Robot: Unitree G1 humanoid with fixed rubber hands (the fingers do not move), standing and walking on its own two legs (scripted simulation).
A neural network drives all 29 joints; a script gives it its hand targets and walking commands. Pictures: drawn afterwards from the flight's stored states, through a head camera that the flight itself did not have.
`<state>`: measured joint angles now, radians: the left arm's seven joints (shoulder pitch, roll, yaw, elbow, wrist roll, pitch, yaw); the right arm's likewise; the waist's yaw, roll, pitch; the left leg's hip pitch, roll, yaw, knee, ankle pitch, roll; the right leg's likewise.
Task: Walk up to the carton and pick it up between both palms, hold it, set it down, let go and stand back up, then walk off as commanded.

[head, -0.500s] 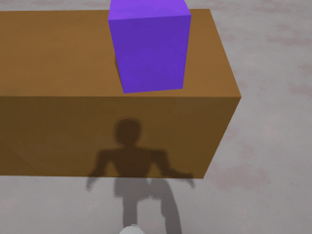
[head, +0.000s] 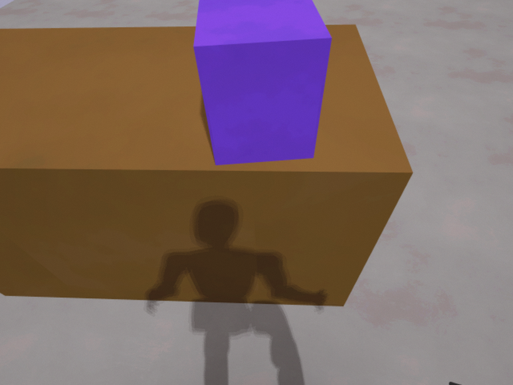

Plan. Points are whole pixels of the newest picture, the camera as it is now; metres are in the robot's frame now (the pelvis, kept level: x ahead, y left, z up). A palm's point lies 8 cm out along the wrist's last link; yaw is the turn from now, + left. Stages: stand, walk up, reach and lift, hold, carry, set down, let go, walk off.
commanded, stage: walk up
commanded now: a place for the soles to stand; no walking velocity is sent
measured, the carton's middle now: (259, 82) +0.66 +0.02 +0.14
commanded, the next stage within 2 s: none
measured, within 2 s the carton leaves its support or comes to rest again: neither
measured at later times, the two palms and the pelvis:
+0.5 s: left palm out of the picture +0.08 +0.33 -0.09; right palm out of the picture +0.09 -0.31 -0.09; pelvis +0.00 +0.00 +0.00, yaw +0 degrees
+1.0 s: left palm out of the picture +0.11 +0.42 -0.09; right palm out of the picture +0.16 -0.25 -0.09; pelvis +0.07 +0.06 +0.00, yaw +2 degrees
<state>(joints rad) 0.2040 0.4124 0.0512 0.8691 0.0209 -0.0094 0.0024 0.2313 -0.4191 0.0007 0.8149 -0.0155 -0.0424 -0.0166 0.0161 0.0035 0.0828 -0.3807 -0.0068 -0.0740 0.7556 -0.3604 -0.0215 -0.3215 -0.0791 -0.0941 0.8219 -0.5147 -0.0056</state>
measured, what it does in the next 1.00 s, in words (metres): steps on the spot: left foot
